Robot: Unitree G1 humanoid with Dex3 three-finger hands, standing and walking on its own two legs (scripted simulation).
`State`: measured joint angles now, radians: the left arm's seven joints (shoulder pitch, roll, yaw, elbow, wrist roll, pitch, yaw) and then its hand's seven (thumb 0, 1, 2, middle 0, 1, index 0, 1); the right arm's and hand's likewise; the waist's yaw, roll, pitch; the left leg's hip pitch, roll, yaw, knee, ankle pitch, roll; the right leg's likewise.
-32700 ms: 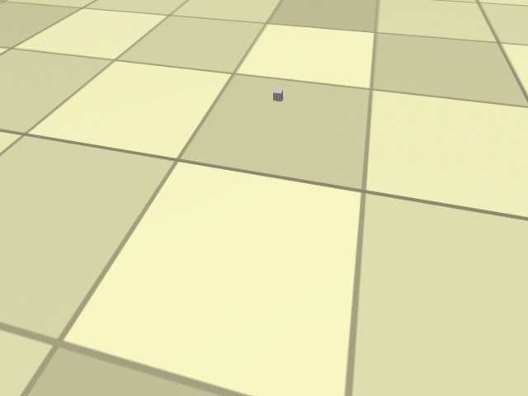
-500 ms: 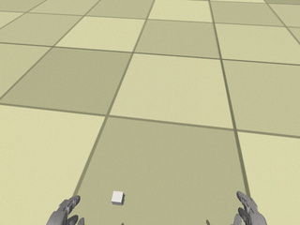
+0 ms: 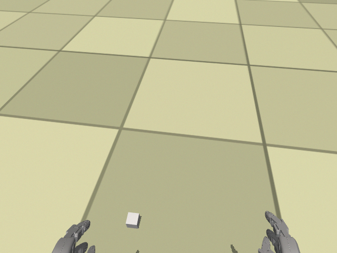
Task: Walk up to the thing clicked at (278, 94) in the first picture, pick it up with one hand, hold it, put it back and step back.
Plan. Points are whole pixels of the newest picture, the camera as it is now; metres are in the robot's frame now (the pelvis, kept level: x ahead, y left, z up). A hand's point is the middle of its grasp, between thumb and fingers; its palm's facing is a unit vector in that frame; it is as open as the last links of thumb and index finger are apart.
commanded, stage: home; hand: left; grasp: from above
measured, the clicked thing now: (133, 220) +0.45 +0.21 -0.68
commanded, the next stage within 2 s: stand in 0.92 s
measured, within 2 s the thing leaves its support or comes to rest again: neither
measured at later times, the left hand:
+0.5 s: hand (94, 251) +0.18 +0.18 -0.05, palm faces +0.04 -0.98 -0.21, open 7.4 cm
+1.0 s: hand out of the picture +0.17 +0.18 -0.05, palm faces +0.04 -0.98 -0.21, open 7.4 cm
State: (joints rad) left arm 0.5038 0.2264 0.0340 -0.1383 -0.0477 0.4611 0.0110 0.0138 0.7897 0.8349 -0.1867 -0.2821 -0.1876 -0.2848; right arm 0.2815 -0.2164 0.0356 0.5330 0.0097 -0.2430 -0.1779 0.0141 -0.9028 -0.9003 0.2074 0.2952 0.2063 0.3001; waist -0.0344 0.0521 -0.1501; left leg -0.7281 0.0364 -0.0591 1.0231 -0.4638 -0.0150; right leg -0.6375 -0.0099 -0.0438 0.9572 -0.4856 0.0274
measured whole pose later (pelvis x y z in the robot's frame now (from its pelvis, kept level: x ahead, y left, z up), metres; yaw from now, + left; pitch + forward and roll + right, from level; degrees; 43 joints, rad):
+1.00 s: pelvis +0.01 +0.00 +0.00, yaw +0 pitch +10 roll -3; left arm 0.51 0.23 0.03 -0.14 -0.05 0.45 0.02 0.01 0.90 0.90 -0.20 -0.30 -0.20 -0.30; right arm 0.29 -0.22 0.02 0.53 0.01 -0.22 -0.17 0.01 -0.90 -0.90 0.21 0.29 0.21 0.30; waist -0.04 0.05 -0.16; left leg -0.72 0.04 -0.06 1.03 -0.48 -0.02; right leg -0.63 -0.01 -0.04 0.96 -0.50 0.03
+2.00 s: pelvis +0.00 +0.00 +0.07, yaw -1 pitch -4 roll +0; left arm 0.18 0.29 0.04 1.11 0.03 0.00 0.02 0.01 0.90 0.90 -0.20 -0.30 -0.20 -0.30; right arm 0.15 -0.30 -0.04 1.11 -0.02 0.00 -0.01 0.01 -0.91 -0.90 0.21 0.30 0.20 0.30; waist 0.01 0.02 0.07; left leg -0.15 0.01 -0.01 0.40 -0.18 -0.01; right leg -0.10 -0.04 -0.01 0.39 -0.22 0.03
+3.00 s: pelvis +0.01 -0.01 +0.07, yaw -1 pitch -3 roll +0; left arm 0.12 0.32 0.03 1.14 0.02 -0.01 0.00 0.01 0.90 0.90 -0.20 -0.30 -0.20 -0.30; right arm 0.11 -0.32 -0.01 1.15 -0.01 -0.01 0.00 0.01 -0.91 -0.90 0.21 0.30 0.20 0.30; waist 0.00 0.01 0.07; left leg -0.12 0.02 0.00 0.34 -0.16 -0.02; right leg -0.09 -0.03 0.00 0.34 -0.20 0.02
